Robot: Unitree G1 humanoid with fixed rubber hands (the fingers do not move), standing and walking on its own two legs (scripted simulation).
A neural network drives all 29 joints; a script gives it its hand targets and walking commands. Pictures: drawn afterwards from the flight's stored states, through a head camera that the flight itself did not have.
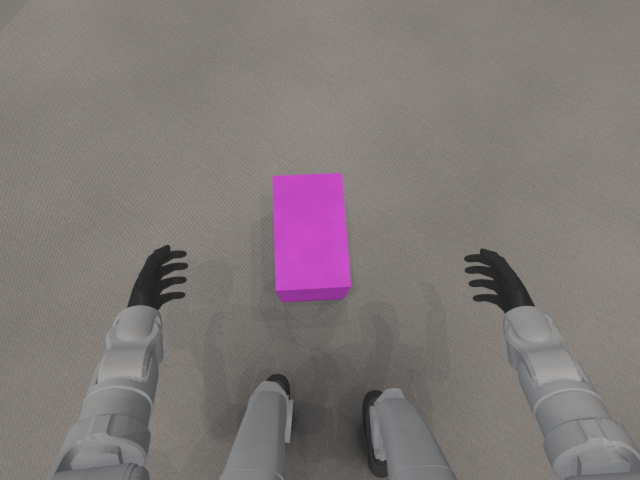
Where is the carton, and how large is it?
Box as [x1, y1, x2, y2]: [272, 173, 350, 302]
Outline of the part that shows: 341,173 272,176 275,288 283,302 343,298 350,287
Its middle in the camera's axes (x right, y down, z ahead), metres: -0.03 +0.00 +1.04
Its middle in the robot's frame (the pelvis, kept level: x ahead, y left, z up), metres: +0.54 +0.03 -0.60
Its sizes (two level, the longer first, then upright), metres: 0.291 0.176 0.227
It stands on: the floor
